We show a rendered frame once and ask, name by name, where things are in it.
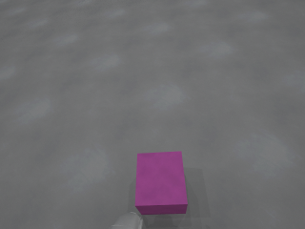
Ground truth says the robot left thigh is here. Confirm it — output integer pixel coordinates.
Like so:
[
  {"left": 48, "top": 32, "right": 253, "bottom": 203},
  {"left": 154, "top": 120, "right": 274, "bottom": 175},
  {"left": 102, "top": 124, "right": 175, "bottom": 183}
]
[{"left": 109, "top": 212, "right": 143, "bottom": 229}]

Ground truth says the carton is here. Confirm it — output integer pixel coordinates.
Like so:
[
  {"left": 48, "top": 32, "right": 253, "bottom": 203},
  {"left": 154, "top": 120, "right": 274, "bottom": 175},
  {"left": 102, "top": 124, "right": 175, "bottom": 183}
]
[{"left": 134, "top": 151, "right": 188, "bottom": 215}]

